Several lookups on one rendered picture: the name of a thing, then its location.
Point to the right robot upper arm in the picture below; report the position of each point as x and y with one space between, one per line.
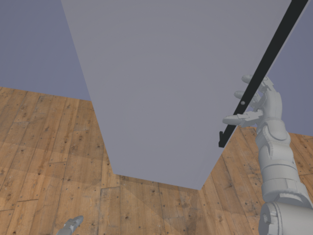
277 218

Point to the left robot hand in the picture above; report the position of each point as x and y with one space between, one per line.
70 226

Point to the fridge door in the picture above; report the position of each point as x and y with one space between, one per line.
162 74

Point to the right robot forearm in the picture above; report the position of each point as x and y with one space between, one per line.
281 181

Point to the right robot hand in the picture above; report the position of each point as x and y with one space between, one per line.
270 105

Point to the handle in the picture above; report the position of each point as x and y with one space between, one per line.
292 14

